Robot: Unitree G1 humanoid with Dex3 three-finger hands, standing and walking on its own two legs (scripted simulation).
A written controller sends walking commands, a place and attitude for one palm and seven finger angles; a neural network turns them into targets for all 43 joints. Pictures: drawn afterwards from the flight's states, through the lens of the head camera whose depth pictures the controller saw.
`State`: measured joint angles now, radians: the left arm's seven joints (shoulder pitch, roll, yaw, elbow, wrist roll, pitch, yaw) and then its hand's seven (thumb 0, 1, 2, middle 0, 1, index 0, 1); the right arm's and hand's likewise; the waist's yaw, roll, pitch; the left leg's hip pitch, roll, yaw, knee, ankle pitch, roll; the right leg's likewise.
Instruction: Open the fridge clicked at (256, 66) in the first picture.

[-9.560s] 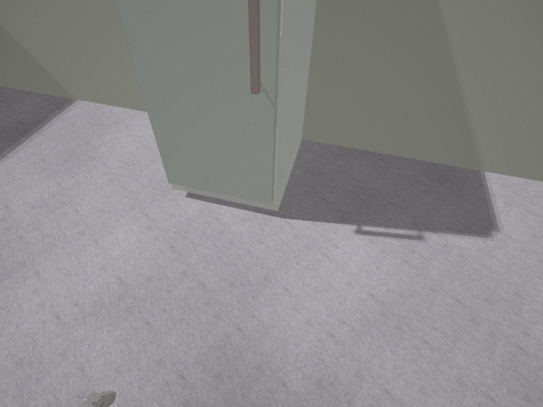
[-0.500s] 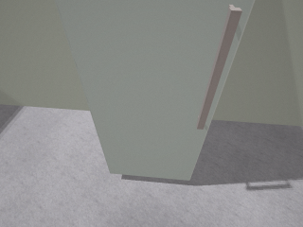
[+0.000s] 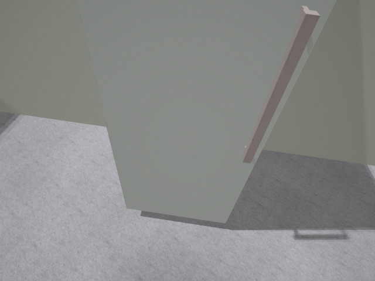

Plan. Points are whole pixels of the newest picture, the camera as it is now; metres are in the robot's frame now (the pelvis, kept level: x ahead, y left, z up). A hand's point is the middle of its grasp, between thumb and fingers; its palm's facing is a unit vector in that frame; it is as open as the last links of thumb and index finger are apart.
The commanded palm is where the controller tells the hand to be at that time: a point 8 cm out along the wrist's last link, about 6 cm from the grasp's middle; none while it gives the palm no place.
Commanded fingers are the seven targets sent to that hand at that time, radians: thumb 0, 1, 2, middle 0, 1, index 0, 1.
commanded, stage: look again from close up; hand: right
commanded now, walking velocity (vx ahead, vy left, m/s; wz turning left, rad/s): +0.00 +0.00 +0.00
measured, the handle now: (268, 101) +0.52 -0.17 +0.14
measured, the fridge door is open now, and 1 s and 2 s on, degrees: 0 0 0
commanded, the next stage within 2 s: raise the hand to about handle height in 0.80 s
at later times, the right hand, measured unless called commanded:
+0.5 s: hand out of the picture +0.04 -0.15 -0.16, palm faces +0.02 +0.97 -0.25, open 7.3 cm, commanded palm none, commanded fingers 0.00 -0.90 -0.90 0.20 0.30 0.20 0.30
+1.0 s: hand out of the picture +0.10 -0.16 -0.10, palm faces +0.23 +0.95 -0.21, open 7.4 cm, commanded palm +0.10 -0.20 -0.06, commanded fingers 0.00 -0.76 -0.84 0.21 0.39 0.21 0.39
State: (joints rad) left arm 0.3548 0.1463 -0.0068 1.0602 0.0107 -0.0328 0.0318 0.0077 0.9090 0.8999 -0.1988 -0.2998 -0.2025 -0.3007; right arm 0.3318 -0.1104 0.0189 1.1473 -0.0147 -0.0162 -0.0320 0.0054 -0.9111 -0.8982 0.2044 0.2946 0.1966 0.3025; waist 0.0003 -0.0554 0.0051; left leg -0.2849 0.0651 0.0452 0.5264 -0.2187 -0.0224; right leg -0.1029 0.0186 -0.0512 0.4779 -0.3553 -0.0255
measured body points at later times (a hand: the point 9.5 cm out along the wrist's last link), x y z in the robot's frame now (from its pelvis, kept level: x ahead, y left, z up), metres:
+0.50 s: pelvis +0.01 +0.03 +0.00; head +0.03 +0.06 +0.45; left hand +0.00 +0.25 -0.17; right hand +0.04 -0.20 -0.14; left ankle +0.04 +0.14 -0.73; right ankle -0.06 -0.10 -0.73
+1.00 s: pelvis -0.01 +0.04 +0.00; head +0.00 +0.05 +0.45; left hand +0.03 +0.27 -0.15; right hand +0.09 -0.21 -0.09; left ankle +0.04 +0.14 -0.73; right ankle -0.06 -0.10 -0.73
